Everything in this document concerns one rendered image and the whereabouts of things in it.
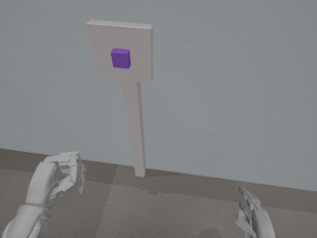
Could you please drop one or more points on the panel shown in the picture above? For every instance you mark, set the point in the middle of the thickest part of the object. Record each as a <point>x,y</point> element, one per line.
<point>138,39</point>

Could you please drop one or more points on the left robot hand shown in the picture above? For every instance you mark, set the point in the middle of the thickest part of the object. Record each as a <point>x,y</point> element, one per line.
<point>55,177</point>

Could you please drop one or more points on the right robot hand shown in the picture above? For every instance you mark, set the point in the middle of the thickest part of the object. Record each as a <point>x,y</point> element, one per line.
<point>259,224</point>

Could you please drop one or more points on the button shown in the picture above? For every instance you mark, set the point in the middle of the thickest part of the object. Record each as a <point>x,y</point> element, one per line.
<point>121,58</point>

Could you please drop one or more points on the robot left forearm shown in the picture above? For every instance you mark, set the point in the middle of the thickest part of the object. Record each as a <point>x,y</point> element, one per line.
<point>31,221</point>

